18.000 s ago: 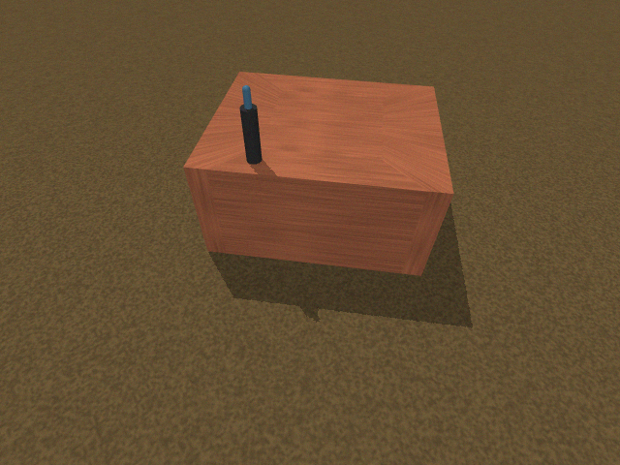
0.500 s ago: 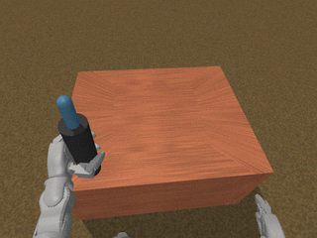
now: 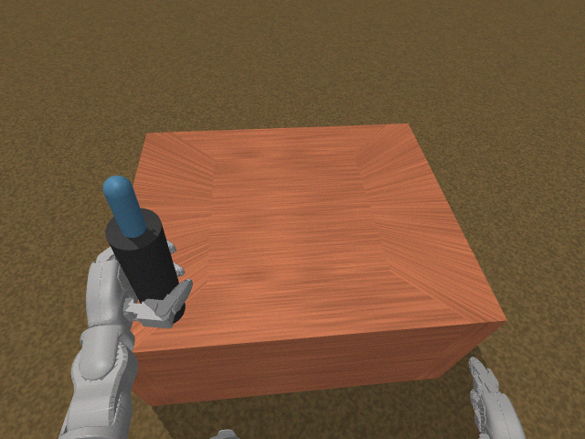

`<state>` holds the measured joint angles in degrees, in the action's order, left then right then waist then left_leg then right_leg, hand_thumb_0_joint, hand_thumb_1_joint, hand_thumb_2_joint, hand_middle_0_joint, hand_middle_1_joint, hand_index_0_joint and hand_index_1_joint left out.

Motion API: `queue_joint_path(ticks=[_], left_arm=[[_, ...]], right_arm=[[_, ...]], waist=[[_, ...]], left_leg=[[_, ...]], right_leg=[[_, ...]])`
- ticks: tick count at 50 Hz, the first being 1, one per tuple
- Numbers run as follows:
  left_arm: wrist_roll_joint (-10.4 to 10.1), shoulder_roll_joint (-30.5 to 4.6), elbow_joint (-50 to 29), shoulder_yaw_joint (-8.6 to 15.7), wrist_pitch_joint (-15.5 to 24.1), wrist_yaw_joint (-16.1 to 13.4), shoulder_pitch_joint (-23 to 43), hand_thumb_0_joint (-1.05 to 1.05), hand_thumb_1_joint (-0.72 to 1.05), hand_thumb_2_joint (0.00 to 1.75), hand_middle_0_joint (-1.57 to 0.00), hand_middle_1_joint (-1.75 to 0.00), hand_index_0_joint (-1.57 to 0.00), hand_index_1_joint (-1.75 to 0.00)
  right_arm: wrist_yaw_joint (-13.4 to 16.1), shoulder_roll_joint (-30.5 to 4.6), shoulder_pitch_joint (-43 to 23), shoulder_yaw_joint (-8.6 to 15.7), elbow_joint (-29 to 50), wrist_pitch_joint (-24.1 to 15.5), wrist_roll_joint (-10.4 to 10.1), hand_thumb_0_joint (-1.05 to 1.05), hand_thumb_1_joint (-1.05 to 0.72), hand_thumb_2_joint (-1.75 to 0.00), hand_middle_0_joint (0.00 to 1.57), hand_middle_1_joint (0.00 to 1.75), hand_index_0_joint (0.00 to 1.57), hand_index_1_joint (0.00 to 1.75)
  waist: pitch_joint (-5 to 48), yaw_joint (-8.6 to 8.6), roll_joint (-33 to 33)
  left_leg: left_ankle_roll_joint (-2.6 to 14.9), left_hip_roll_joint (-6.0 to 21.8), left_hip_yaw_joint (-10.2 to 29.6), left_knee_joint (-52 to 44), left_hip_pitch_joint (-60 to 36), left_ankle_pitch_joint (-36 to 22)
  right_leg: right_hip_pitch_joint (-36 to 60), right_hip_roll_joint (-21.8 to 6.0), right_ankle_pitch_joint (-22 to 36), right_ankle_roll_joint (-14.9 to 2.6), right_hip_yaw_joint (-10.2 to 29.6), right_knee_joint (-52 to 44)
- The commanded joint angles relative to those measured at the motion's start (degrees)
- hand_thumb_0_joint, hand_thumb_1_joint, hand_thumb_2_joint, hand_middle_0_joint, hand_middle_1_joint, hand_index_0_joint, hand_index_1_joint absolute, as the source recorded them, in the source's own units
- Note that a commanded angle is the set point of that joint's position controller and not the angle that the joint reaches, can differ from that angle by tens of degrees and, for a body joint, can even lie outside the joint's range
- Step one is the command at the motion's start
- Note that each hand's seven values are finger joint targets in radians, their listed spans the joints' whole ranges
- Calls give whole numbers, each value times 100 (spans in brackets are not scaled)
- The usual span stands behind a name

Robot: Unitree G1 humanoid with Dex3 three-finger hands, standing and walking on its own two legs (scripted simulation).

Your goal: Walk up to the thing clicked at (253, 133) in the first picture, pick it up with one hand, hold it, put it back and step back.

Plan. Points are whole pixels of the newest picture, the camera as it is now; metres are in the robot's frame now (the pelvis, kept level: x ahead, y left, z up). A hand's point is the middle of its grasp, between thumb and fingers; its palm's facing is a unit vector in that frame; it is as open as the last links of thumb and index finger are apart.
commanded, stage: hold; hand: left
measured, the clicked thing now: (147, 260) +0.31 +0.17 +0.12
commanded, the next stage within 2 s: crouch in 0.14 s
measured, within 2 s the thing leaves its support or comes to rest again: neither
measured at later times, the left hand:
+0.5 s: hand (169, 282) +0.33 +0.17 +0.04, palm faces +0.13 -0.99 +0.01, open 8.0 cm
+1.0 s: hand (181, 279) +0.39 +0.18 -0.05, palm faces +0.15 -0.99 +0.01, open 8.0 cm
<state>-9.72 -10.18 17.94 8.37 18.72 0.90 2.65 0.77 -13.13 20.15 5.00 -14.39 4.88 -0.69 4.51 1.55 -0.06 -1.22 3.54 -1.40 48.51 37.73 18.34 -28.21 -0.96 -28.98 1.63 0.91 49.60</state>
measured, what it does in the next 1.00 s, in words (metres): stands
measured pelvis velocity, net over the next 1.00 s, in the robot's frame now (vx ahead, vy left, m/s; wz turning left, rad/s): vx -0.01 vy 0.01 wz -0.02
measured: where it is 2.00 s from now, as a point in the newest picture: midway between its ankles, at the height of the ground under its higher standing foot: outside the picture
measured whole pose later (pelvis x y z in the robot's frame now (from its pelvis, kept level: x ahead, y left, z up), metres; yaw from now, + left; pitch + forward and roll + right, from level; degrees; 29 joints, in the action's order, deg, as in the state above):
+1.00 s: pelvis -0.01 +0.01 -0.04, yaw -1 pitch +19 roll -3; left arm -5.8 -15.0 49.8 16.4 35.0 0.7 21.9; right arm -4.1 -13.9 22.9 4.3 -0.2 4.2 2.9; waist 6.9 8.3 1.9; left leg -0.7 4.9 0.5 63.8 59.6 22.9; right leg -48.6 0.6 -33.3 2.0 0.2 63.4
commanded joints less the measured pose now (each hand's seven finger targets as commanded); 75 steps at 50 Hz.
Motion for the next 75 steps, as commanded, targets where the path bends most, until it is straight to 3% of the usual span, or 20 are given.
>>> queue_joint_path(ticks=[1,4,10,13,15,24,33,34,45,52,54,56,58,62,65,66,68,69,71,75], left_arm=[[-36,-533,-1236,122,342,49,1145,0,19,134,-133,-148,-135,-149],[-63,-495,-1169,60,303,110,1159,0,17,132,-133,-147,-134,-148],[-53,-763,-1523,354,420,-19,1304,0,15,132,-132,-147,-134,-148],[-64,-535,-1831,103,452,-30,1259,0,21,129,-129,-140,-131,-141],[-23,-524,-1569,18,405,-24,1305,0,24,125,-129,-139,-130,-139],[-2,-637,-80,364,579,157,1691,0,26,124,-132,-139,-133,-139],[37,-1148,704,780,1551,133,2970,0,16,123,-130,-137,-131,-138],[70,-1127,862,772,1629,116,3078,0,15,123,-129,-137,-130,-138],[374,-1130,2091,861,2001,10,3406,0,27,128,-139,-145,-140,-145],[406,-1553,1855,1082,2264,-105,4201,0,27,130,-137,-144,-138,-145],[401,-1227,2539,951,2251,-65,3894,0,27,128,-135,-143,-136,-143],[459,-1554,2272,1058,2318,-85,4171,0,28,128,-134,-142,-135,-142],[511,-1420,2621,997,2275,-52,4033,0,25,127,-134,-141,-135,-142],[506,-1751,2439,1252,2289,-73,4210,0,29,128,-134,-141,-135,-142],[551,-1772,2214,1266,2324,-115,4400,0,28,129,-136,-143,-137,-143],[565,-1488,2640,1133,2282,-83,4178,0,26,128,-135,-142,-136,-143],[558,-1789,2537,1298,2311,-81,4297,0,26,128,-134,-141,-135,-142],[546,-1565,2935,1219,2253,-51,4075,0,24,126,-132,-140,-133,-140],[512,-1917,2629,1383,2281,-41,4400,0,23,127,-133,-140,-133,-141],[534,-1931,2778,1418,2244,-19,4285,0,23,125,-130,-138,-131,-138]], right_arm=[[65,-825,22,397,992,-248,-5,0,54,-6,5,5,5,5],[54,-813,-35,373,942,-271,-18,0,53,-6,5,5,5,5],[72,-890,-152,455,1098,-262,-11,0,53,-6,5,5,5,5],[71,-777,-129,307,1280,-292,3,0,55,-5,5,5,5,5],[75,-715,-77,234,1280,-262,1,0,55,-5,5,5,5,5],[-13,-781,140,356,1060,-273,34,0,57,-5,5,5,5,5],[-207,-908,-65,351,2061,-443,182,0,53,-6,5,5,5,5],[-213,-990,64,460,2124,-426,230,0,53,-6,5,5,5,5],[-397,-928,302,385,2337,-339,359,0,54,-5,5,5,5,5],[-417,-1039,401,478,2754,-361,388,0,54,-5,5,5,5,5],[-431,-1025,380,477,2785,-368,395,0,53,-5,5,5,5,5],[-422,-1120,568,549,2790,-368,417,0,53,-6,5,5,5,5],[-445,-1047,685,445,2916,-350,435,0,53,-6,5,5,5,5],[-462,-1126,635,544,2688,-320,443,0,53,-6,5,5,5,5],[-496,-1009,528,416,2944,-367,460,0,53,-6,5,5,5,5],[-501,-977,565,352,3116,-374,470,0,53,-6,5,5,5,5],[-491,-1001,541,347,3116,-362,452,0,52,-6,5,5,5,5],[-495,-1006,517,316,3181,-354,461,0,52,-6,5,5,5,5],[-475,-1093,528,415,3106,-351,454,0,52,-6,5,5,5,5],[-492,-1148,619,495,3276,-331,455,0,53,-6,5,5,5,5]], waist=[[1260,48,-6],[1226,15,61],[1440,-41,36],[1623,-8,12],[1475,53,91],[802,286,168],[2352,302,109],[2452,419,116],[2208,570,-569],[2750,743,-580],[2621,828,-487],[2929,891,-730],[2971,944,-712],[2862,823,-1066],[2997,861,-1066],[2951,984,-860],[3011,940,-892],[2999,966,-709],[3050,972,-885],[3289,1026,-908]], left_leg=[[143,-146,-61,-633,-1688,-712],[155,-132,-51,-604,-1702,-991],[153,-157,-80,-583,-1637,-807],[156,-155,-83,-517,-1826,-1125],[180,-144,-72,-496,-1768,-1169],[204,-144,-90,-351,-1249,-629],[232,-108,51,433,-1135,-1172],[247,-80,97,516,-1172,-1240],[120,-15,270,696,-508,-436],[145,-6,353,1057,-354,-662],[138,6,395,1111,-187,-455],[136,3,387,1214,-299,-523],[137,25,432,1332,-280,-786],[88,24,457,1391,-141,-713],[111,14,439,1462,51,-505],[123,43,489,1467,34,-520],[145,22,456,1592,187,-684],[178,33,475,1637,299,-760],[190,14,436,1738,379,-775],[224,17,451,1871,345,-888]], right_leg=[[-396,157,1528,-71,-171,-920],[-369,185,1752,-67,-208,-864],[-295,143,1619,-66,-135,-900],[-190,155,1922,-48,-136,-838],[-273,147,1982,-33,-128,-855],[-917,89,1548,-15,-28,-827],[-1062,119,2032,-35,-10,-140],[-1194,146,2069,-30,-29,-62],[-2253,313,1113,-189,-269,413],[-2409,356,1320,-180,-299,778],[-2627,378,1114,-198,-325,863],[-2659,364,1186,-191,-283,930],[-2780,397,1345,-189,-342,1048],[-3001,399,1188,-230,-367,1196],[-2958,390,1087,-220,-328,1224],[-3000,424,1088,-217,-379,1242],[-2923,408,1264,-188,-325,1290],[-2940,436,1338,-180,-349,1311],[-2951,404,1411,-156,-251,1329],[-2994,410,1494,-152,-218,1404]])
